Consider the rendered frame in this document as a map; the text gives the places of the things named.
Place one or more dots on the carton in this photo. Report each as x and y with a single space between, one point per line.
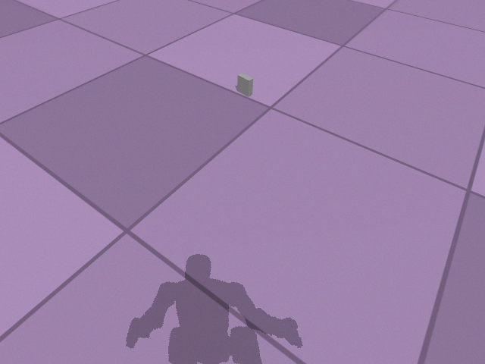
244 84

